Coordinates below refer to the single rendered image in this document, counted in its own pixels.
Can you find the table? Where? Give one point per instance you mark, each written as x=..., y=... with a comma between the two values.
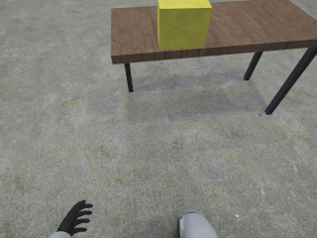
x=235, y=27

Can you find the robot left hand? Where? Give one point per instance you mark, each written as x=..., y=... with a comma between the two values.
x=70, y=220

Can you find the carton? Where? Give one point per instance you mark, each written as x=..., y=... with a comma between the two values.
x=183, y=24

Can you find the robot right thigh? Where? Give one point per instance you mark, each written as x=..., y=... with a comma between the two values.
x=194, y=225

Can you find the right robot shin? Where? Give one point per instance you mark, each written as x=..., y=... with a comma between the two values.
x=189, y=211

